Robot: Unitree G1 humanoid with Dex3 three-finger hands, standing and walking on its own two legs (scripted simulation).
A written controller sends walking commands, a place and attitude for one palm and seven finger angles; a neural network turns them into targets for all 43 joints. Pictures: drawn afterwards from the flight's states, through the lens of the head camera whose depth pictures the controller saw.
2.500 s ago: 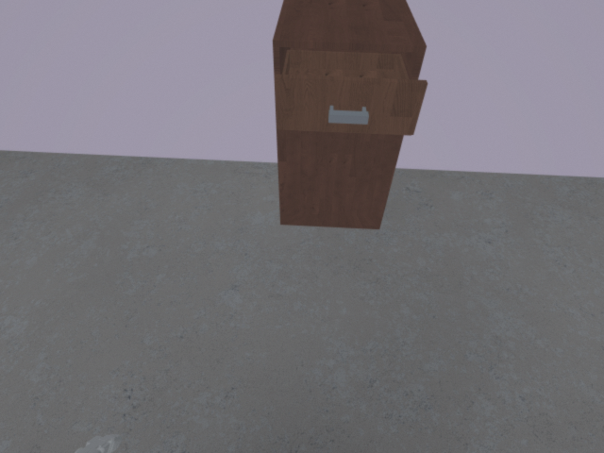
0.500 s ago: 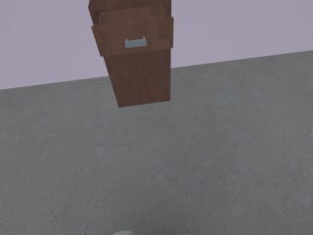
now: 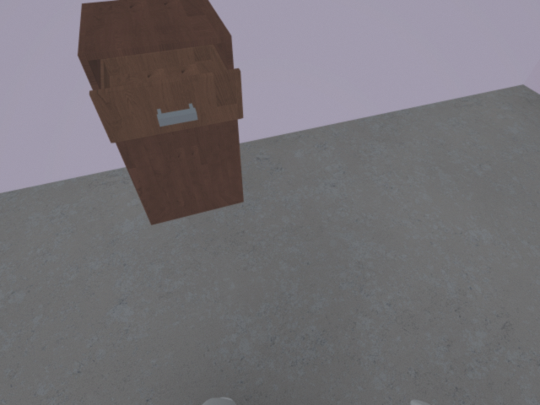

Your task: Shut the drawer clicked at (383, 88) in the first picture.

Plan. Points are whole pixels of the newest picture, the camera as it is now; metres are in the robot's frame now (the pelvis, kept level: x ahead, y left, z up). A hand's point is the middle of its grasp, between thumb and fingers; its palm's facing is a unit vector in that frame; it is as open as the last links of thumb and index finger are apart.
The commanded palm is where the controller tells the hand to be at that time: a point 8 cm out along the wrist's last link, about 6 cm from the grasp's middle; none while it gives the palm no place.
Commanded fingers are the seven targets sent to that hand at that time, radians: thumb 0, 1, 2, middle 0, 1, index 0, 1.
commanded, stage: walk to a spot facing it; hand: left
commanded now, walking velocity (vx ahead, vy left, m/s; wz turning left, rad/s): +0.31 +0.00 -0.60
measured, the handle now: (176, 113) +0.83 +0.39 -0.07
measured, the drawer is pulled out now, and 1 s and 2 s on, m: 0.19 0.19 0.19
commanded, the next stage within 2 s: none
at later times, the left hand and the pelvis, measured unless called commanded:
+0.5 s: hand (188, 312) +0.31 +0.22 -0.18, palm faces -0.31 -0.94 -0.15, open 7.4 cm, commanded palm none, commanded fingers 0.00 0.90 0.90 -0.20 -0.30 -0.20 -0.30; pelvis +0.15 +0.07 -0.01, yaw -20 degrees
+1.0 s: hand (227, 256) +0.44 +0.16 -0.17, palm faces -0.53 -0.82 -0.24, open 7.4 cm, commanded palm none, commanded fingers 0.00 0.90 0.90 -0.20 -0.30 -0.20 -0.30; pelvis +0.26 +0.04 -0.01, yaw -37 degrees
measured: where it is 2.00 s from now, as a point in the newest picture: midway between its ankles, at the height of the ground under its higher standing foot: (271, 388)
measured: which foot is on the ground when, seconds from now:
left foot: up 0.00-0.08, down 0.10-0.66, up 0.68-1.00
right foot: down 0.00-0.08, up 0.10-0.64, down 0.66-1.00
